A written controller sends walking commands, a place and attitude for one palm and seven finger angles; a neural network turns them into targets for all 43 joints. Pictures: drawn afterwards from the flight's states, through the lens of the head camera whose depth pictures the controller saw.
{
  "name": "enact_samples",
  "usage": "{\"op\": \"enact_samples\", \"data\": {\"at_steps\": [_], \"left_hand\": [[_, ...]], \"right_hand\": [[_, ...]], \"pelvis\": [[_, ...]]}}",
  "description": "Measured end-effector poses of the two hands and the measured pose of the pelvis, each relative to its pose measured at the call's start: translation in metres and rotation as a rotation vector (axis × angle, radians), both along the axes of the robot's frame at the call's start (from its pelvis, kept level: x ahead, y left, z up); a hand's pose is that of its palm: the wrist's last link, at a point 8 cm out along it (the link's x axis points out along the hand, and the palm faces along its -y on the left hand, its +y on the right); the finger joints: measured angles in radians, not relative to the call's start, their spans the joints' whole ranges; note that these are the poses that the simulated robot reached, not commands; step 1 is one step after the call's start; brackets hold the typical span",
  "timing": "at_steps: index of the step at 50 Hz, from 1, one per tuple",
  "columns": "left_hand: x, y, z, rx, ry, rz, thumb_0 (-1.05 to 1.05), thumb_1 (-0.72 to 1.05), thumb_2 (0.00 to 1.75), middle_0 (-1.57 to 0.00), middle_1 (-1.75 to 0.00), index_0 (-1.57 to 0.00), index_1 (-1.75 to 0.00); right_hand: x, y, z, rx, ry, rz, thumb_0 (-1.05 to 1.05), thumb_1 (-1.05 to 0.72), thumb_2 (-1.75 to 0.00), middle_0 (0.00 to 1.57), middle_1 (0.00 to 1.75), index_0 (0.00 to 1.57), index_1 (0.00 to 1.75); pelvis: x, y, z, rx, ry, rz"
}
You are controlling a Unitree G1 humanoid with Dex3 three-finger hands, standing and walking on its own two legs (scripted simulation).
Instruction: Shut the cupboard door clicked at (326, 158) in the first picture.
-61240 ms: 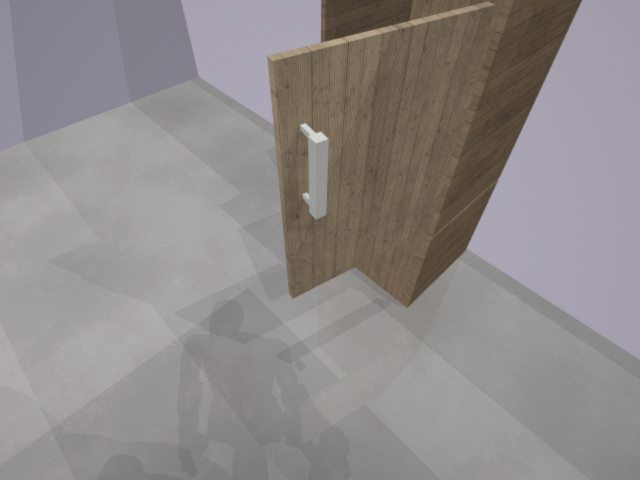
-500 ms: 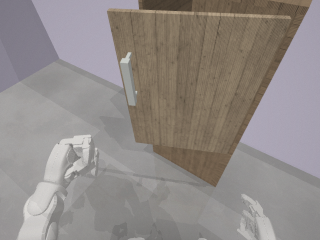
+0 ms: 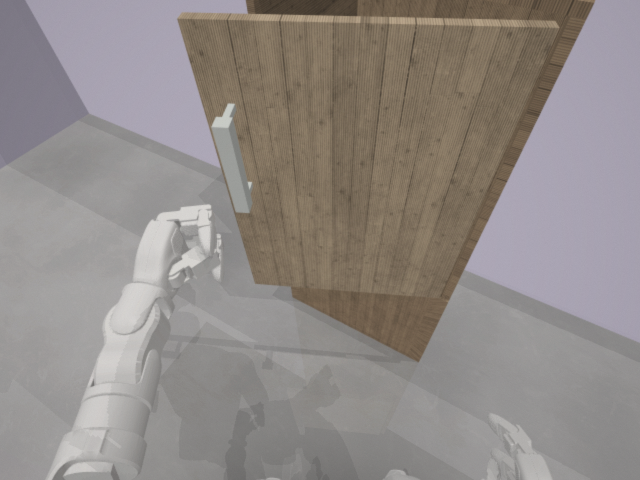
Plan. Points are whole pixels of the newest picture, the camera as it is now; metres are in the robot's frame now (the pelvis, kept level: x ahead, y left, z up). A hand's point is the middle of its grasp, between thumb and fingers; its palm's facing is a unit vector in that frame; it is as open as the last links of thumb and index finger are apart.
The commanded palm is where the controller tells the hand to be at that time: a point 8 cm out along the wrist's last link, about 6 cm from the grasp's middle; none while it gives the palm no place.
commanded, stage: bring the fist close to the handle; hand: left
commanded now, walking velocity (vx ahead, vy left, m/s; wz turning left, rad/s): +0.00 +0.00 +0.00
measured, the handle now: (237, 160) +0.53 +0.16 +0.09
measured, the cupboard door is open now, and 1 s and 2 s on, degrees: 24 24 10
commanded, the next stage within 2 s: push the door shut along its arc in 0.72 s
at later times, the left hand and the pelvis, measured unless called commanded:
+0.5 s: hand (244, 203) +0.44 +0.13 +0.09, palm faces -0.07 -1.00 +0.00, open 3.1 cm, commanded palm +0.41 +0.19 +0.09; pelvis +0.00 +0.00 -0.01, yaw -2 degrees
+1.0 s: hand (242, 204) +0.44 +0.13 +0.09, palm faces -0.11 -0.99 -0.01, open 3.1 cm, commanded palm +0.43 +0.19 +0.09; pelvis -0.01 +0.01 -0.01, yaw -1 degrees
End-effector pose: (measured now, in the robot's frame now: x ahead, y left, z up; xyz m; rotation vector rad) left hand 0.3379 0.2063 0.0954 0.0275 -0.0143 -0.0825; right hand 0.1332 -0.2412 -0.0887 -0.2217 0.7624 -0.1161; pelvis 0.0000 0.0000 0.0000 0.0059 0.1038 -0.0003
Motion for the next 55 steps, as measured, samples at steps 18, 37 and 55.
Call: {"op": "enact_samples", "data": {"at_steps": [18,37,55], "left_hand": [[0.082,-0.022,0.001,-0.018,0.025,0.004,0.02,0.9,0.9,-1.3,-1.5,-1.29,-1.5],[0.083,-0.014,-0.006,-0.023,0.02,0.018,0.02,0.9,0.9,-1.3,-1.5,-1.3,-1.5],[0.105,-0.02,-0.001,-0.01,0.035,-0.06,0.02,0.9,0.9,-1.3,-1.5,-1.3,-1.5]], "right_hand": [[-0.054,-0.014,-0.02,-0.008,0.203,-0.089,0.01,-0.9,-0.9,0.2,0.3,0.2,0.3],[-0.088,-0.013,-0.023,-0.005,0.289,-0.147,0.01,-0.9,-0.9,0.2,0.3,0.2,0.3],[-0.07,-0.007,-0.023,-0.021,0.24,-0.111,0.0,-0.9,-0.9,0.2,0.3,0.2,0.3]], "pelvis": [[-0.003,-0.001,-0.005,0.002,0.071,-0.014],[-0.006,0.004,-0.005,-0.001,0.082,-0.032],[-0.011,0.009,-0.011,-0.008,0.106,-0.016]]}}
